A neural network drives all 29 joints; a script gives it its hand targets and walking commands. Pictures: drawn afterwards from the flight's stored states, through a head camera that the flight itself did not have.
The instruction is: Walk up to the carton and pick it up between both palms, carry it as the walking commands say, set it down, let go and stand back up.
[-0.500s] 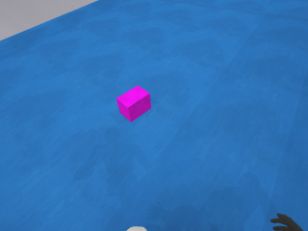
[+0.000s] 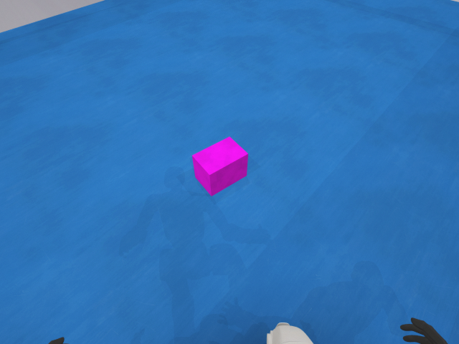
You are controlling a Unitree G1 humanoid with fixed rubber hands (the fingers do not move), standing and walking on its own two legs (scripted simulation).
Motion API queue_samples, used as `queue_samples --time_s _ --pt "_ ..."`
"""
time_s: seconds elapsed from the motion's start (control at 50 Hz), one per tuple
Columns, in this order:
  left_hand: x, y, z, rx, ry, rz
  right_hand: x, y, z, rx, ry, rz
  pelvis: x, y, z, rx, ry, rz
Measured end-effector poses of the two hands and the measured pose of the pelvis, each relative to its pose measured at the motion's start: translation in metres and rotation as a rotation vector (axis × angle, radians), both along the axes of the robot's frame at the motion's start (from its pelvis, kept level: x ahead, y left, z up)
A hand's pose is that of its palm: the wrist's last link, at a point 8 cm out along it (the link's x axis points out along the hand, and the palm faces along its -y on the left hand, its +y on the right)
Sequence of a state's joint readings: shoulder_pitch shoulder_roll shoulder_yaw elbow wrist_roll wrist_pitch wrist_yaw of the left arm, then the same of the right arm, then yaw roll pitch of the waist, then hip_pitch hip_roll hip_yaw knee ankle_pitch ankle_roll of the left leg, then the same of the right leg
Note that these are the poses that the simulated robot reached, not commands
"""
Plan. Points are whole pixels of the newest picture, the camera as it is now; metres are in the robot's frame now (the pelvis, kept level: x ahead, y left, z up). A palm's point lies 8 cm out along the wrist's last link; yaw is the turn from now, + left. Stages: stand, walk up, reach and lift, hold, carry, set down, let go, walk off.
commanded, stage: walk up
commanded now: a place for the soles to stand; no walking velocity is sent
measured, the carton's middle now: (220, 166) +1.07 +0.01 -0.67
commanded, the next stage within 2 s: none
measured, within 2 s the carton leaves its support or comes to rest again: neither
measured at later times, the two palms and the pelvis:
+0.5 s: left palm (22, 320) +0.20 +0.38 -0.08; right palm (358, 216) +0.36 -0.28 -0.05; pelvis +0.19 +0.04 +0.00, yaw +6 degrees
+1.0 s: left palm (35, 227) +0.38 +0.41 -0.05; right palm (328, 174) +0.50 -0.26 -0.07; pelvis +0.36 +0.05 +0.00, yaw +6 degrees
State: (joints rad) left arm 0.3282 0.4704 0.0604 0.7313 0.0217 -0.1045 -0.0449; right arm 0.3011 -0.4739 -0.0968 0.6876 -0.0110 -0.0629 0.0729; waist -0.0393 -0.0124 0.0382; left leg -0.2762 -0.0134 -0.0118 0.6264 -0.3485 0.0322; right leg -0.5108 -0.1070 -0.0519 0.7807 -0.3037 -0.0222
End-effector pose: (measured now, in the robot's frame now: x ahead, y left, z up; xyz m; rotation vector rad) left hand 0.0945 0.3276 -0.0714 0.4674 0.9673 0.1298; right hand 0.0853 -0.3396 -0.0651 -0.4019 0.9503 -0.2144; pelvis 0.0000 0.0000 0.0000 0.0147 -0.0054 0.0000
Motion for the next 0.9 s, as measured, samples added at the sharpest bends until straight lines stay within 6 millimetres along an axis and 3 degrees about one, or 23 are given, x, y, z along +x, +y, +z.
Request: queue_samples --time_s 0.06,0.1,0.18,0.28,0.36,0.42,0.48,0.56,0.7,0.78,0.9 --pt "0.036 -0.004 0.003 0.036 -0.049 -0.008 0.016 -0.015 -0.015 -0.003 0.024 -0.002 0.029 -0.011 -0.011 -0.006 -0.006 0.018" --pt "0.049 -0.001 0.007 0.061 -0.083 0.013 0.035 -0.017 -0.024 -0.001 0.041 0.011 0.045 -0.015 -0.015 -0.015 -0.008 0.034" --pt "0.054 0.008 0.023 0.083 -0.090 0.093 0.088 -0.004 -0.027 0.021 0.056 0.082 0.074 -0.013 -0.007 -0.034 -0.013 0.070" --pt "0.048 0.027 0.031 0.092 -0.029 0.162 0.166 0.022 -0.013 0.045 0.029 0.179 0.111 -0.003 0.005 -0.029 -0.009 0.097" --pt "0.050 0.048 0.021 0.078 0.032 0.204 0.232 0.046 0.002 0.034 -0.039 0.231 0.144 0.013 0.003 -0.027 -0.011 0.101" --pt "0.065 0.059 0.002 0.058 0.066 0.212 0.268 0.057 0.007 -0.010 -0.100 0.241 0.167 0.028 -0.007 -0.019 -0.016 0.099" --pt "0.096 0.056 -0.009 0.024 0.075 0.202 0.277 0.058 0.013 -0.027 -0.112 0.194 0.187 0.035 -0.006 -0.015 -0.018 0.097" --pt "0.144 0.047 -0.013 -0.024 0.068 0.159 0.273 0.052 0.019 -0.047 -0.064 0.140 0.215 0.038 0.002 -0.007 -0.013 0.094" --pt "0.234 0.037 -0.002 -0.024 0.018 0.093 0.269 0.030 0.004 -0.038 0.039 0.066 0.265 0.033 0.003 -0.007 -0.013 0.086" --pt "0.274 0.041 0.004 0.031 -0.053 0.092 0.294 0.026 -0.017 -0.022 0.066 0.071 0.294 0.025 -0.009 -0.018 -0.017 0.089" --pt "0.283 0.060 0.023 0.066 -0.051 0.163 0.360 0.053 -0.019 0.017 0.066 0.149 0.328 0.033 0.001 -0.027 -0.020 0.110"
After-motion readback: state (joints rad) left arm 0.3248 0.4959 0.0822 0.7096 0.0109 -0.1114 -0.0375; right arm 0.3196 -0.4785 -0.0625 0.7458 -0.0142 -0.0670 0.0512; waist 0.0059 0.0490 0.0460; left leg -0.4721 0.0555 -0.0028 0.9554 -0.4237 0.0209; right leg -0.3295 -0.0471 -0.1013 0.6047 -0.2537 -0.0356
